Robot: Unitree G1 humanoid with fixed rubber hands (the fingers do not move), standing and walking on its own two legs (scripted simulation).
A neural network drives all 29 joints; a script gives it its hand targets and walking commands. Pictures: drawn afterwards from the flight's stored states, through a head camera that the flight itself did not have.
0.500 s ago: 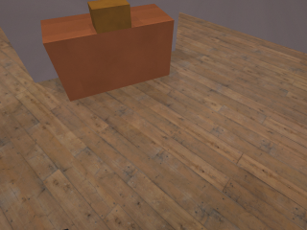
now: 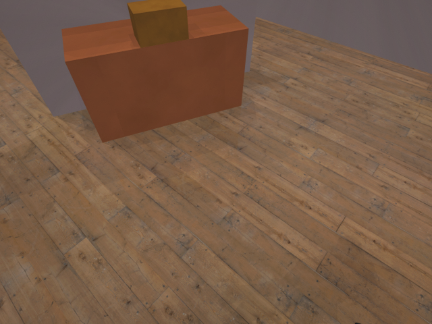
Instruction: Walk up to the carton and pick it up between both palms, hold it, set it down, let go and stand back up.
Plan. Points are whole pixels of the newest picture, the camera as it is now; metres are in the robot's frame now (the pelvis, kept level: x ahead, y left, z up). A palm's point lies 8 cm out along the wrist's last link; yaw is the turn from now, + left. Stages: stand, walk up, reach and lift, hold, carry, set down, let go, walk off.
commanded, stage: walk up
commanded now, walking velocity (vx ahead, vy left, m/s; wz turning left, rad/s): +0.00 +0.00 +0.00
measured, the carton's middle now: (159, 21) +1.58 +0.38 -0.11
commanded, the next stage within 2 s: none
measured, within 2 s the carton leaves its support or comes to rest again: neither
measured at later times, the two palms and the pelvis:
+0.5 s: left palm out of the picture +0.05 +0.36 -0.13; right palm (359, 298) +0.20 -0.27 -0.12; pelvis +0.07 +0.02 -0.03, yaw +10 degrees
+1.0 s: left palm (75, 265) +0.25 +0.33 -0.11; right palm (321, 217) +0.41 -0.26 -0.15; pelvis +0.25 +0.01 -0.03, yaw +19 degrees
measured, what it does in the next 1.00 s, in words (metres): walks ahead, turning left: left foot, then right foot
